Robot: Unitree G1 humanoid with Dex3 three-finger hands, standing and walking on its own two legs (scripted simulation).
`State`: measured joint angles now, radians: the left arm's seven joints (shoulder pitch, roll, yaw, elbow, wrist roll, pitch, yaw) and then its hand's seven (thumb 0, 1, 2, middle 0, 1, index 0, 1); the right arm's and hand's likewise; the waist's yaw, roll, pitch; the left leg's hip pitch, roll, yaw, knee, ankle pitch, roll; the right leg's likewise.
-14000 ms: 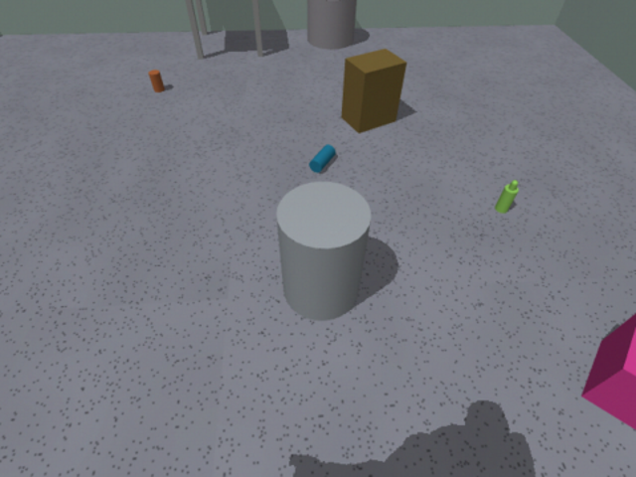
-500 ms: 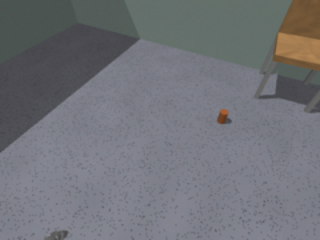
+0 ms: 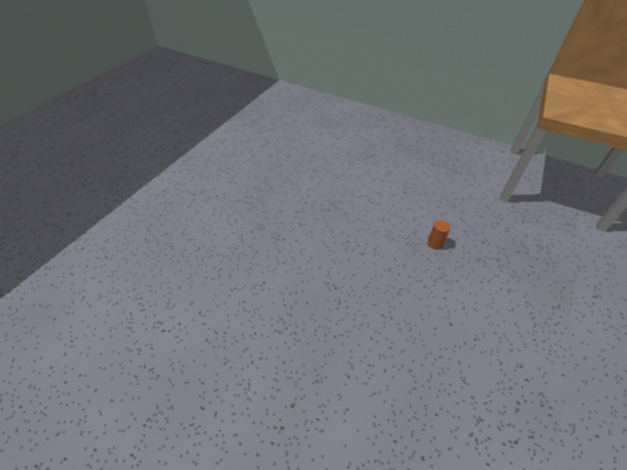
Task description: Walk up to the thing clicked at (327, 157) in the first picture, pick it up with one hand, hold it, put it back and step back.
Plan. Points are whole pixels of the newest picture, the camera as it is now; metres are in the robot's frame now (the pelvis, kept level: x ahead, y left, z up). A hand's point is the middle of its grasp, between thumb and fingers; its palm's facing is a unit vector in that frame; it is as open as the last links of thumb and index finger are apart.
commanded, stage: stand
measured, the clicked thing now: out of the picture -0.07 -1.01 -0.75
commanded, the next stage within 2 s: none
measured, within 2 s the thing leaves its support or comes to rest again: neither
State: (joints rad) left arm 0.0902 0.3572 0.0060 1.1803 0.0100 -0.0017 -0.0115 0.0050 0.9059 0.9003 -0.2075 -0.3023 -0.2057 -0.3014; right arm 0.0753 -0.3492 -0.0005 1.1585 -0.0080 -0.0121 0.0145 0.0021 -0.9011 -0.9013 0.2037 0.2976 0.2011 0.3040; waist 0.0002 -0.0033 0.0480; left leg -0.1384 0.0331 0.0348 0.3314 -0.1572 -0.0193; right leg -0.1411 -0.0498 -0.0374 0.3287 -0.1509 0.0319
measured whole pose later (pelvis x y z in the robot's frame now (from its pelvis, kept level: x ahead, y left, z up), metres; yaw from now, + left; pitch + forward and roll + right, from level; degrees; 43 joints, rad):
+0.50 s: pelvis +0.01 +0.00 +0.00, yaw +0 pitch -2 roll +0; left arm 0.10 0.35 0.00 1.15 0.01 -0.01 -0.01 0.00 0.91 0.90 -0.21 -0.30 -0.21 -0.30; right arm 0.08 -0.35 0.00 1.16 -0.01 -0.01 0.01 0.00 -0.90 -0.90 0.20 0.30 0.20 0.30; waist 0.00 0.00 0.04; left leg -0.12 0.03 0.03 0.32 -0.16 -0.02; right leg -0.13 -0.05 -0.04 0.32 -0.17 0.03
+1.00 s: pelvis +0.02 +0.00 +0.00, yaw +1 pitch -2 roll +0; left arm 0.09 0.35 0.00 1.14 0.01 0.00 0.00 0.00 0.91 0.90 -0.21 -0.30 -0.21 -0.30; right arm 0.08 -0.35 0.00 1.15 0.00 -0.01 0.01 0.00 -0.90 -0.90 0.20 0.30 0.20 0.30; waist 0.00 0.00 0.04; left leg -0.10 0.03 0.02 0.31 -0.18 -0.02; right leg -0.10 -0.05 -0.05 0.31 -0.18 0.03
